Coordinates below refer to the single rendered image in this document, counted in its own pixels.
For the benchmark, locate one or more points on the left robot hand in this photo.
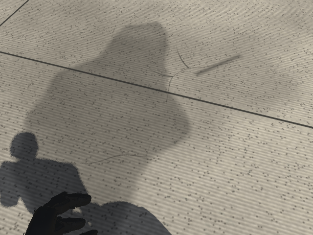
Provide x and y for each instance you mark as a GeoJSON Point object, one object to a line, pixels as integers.
{"type": "Point", "coordinates": [45, 220]}

